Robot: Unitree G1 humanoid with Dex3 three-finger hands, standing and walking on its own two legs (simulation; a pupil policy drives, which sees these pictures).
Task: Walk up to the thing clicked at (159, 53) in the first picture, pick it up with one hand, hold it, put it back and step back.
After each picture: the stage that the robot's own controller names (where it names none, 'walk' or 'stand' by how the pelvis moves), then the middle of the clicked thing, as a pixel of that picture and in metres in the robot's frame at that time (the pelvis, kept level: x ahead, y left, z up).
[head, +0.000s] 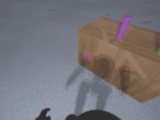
stand; out of the picture +0.72 -0.66 +0.08
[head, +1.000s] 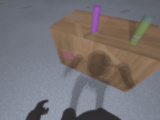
rise first; (140, 31) +0.76 -0.38 +0.12
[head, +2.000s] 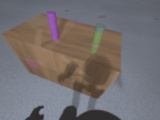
rise first; (96, 40) +0.62 +0.02 +0.12
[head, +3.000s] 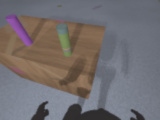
walk; (65, 42) +0.51 +0.23 +0.12
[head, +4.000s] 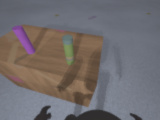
stand; (69, 51) +0.49 +0.20 +0.08
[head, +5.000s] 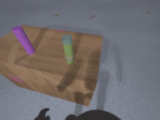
stand; (68, 51) +0.50 +0.19 +0.08
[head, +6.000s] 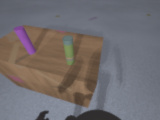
stand; (69, 51) +0.50 +0.19 +0.08
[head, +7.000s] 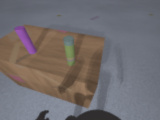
stand; (70, 52) +0.49 +0.19 +0.08
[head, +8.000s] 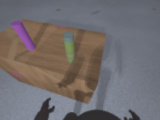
rise first; (70, 49) +0.49 +0.19 +0.08
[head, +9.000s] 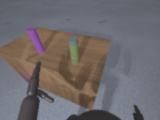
rise first; (74, 52) +0.51 +0.19 +0.08
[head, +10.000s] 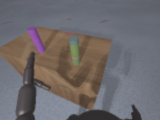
go down; (75, 52) +0.50 +0.18 +0.09
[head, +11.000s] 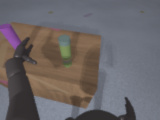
go down; (66, 53) +0.46 +0.17 +0.10
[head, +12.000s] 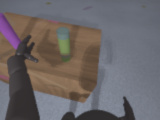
close in; (64, 47) +0.48 +0.18 +0.11
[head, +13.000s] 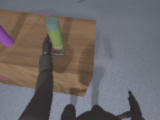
close; (56, 39) +0.51 +0.20 +0.14
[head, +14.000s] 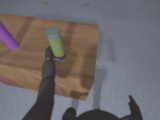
lift; (57, 48) +0.45 +0.20 +0.14
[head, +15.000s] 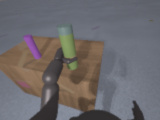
lift; (69, 49) +0.35 +0.14 +0.27
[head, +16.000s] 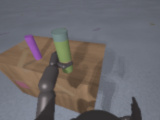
hold; (64, 53) +0.32 +0.17 +0.26
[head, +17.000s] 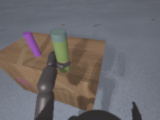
hold; (62, 53) +0.33 +0.18 +0.24
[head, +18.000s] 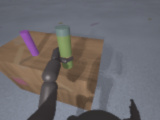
crouch; (65, 49) +0.38 +0.17 +0.23
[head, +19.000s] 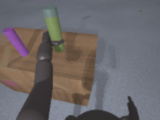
lower; (55, 32) +0.48 +0.21 +0.27
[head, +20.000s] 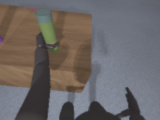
lower; (49, 34) +0.52 +0.21 +0.15
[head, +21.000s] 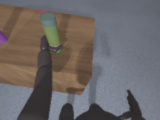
lower; (53, 37) +0.50 +0.20 +0.15
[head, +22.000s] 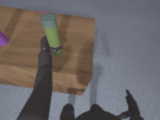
lower; (53, 38) +0.50 +0.20 +0.15
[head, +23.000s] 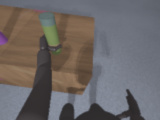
lower; (52, 37) +0.51 +0.20 +0.15
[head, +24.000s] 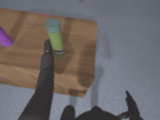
open; (56, 41) +0.49 +0.20 +0.14
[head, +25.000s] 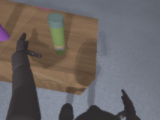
sink last; (58, 38) +0.49 +0.19 +0.14
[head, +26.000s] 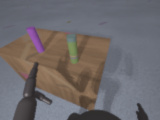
sink last; (73, 50) +0.51 +0.20 +0.12
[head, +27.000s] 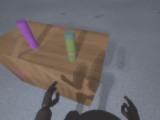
stand; (71, 47) +0.50 +0.19 +0.12
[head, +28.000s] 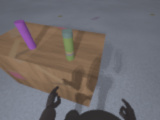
stand; (69, 46) +0.51 +0.19 +0.13
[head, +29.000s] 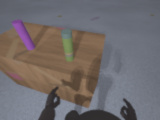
stand; (68, 47) +0.50 +0.19 +0.14
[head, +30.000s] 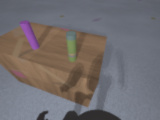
stand; (71, 48) +0.52 +0.19 +0.11
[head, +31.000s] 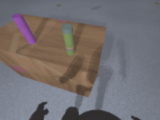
walk; (69, 41) +0.55 +0.19 +0.10
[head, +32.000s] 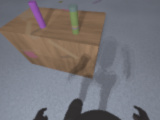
walk; (74, 20) +0.80 +0.21 +0.11
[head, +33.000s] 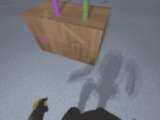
stand; (85, 9) +1.09 +0.16 +0.11
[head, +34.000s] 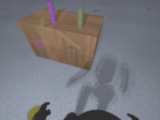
stand; (80, 17) +1.08 +0.20 +0.09
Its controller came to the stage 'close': yes
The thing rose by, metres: 0.21
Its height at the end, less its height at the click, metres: +0.00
